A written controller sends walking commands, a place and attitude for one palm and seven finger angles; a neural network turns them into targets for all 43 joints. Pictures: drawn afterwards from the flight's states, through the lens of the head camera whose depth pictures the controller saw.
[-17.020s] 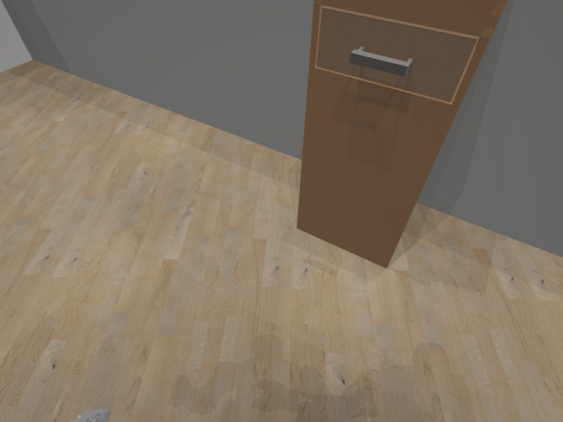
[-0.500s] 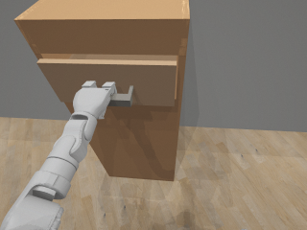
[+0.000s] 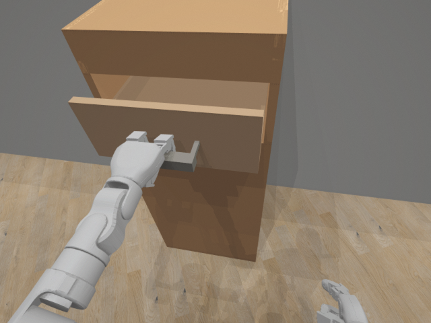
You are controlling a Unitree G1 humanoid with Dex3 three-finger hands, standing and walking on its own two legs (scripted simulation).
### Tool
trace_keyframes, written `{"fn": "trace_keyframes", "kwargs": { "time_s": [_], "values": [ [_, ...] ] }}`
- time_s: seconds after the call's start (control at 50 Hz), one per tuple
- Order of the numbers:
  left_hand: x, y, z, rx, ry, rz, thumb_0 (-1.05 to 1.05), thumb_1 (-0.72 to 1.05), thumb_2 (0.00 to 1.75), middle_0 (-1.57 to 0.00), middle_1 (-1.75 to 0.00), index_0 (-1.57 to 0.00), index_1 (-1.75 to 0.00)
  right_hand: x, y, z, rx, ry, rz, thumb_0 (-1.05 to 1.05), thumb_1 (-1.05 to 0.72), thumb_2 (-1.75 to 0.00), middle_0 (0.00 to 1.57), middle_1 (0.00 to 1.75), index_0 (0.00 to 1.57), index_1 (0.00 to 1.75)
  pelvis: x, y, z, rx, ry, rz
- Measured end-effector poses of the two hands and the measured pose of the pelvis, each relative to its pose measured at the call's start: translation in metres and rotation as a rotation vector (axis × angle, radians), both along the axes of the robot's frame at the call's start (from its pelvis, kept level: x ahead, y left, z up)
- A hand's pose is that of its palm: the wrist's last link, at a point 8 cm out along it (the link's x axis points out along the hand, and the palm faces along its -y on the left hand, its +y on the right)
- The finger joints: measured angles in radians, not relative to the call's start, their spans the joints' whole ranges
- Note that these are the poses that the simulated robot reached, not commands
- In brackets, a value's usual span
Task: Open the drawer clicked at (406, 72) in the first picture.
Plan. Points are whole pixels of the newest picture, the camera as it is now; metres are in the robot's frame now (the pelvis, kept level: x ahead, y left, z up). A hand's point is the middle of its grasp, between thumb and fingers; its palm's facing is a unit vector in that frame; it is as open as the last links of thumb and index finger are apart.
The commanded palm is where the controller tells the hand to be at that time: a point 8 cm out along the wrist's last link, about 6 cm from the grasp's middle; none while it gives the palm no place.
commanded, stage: pull the drawer open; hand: left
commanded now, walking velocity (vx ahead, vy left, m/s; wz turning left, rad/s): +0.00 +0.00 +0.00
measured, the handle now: (162, 150) +0.42 +0.15 +0.10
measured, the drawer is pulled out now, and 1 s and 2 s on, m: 0.10 0.21 0.30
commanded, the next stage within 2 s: none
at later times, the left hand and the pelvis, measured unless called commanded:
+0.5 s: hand (138, 202) +0.31 +0.17 +0.08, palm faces +0.04 -0.10 -0.99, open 5.8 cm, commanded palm +0.27 +0.17 +0.14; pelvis +0.00 +0.00 +0.00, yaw -1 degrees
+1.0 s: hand (127, 227) +0.25 +0.18 +0.08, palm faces +0.04 -0.13 -0.99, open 5.9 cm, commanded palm +0.21 +0.17 +0.14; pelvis +0.00 +0.00 +0.00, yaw -1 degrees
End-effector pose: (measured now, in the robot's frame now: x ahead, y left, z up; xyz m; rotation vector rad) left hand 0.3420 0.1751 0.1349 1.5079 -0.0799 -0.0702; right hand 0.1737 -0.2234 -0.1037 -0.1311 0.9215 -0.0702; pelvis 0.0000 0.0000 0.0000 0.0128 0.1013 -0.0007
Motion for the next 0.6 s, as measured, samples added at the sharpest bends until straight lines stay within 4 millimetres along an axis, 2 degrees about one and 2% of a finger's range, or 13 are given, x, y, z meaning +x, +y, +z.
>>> {"fn": "trace_keyframes", "kwargs": {
  "time_s": [0.18,0.3,0.6],
  "values": [
    [-0.017,0.003,-0.001,-0.027,-0.01,-0.007,0.03,0.67,0.79,-0.29,-1.35,-0.41,-1.35,-0.013,-0.007,-0.003,0.004,0.015,-0.023,0.01,-0.9,-0.9,0.2,0.3,0.2,0.3,0.001,0.0,0.001,0.003,-0.004,-0.017],
    [-0.033,0.004,-0.002,-0.032,-0.024,-0.005,0.03,0.68,0.8,-0.28,-1.35,-0.41,-1.35,-0.015,-0.01,-0.005,0.0,0.016,-0.021,0.01,-0.9,-0.9,0.2,0.3,0.2,0.3,0.001,0.001,0.001,0.003,-0.007,-0.019],
    [-0.071,0.007,-0.002,-0.049,-0.032,0.015,0.04,0.66,0.81,-0.28,-1.35,-0.42,-1.35,0.015,0.008,0.008,0.033,-0.085,0.046,0.01,-0.9,-0.9,0.2,0.3,0.2,0.3,-0.002,0.002,0.001,0.003,-0.032,-0.015]
  ]
}}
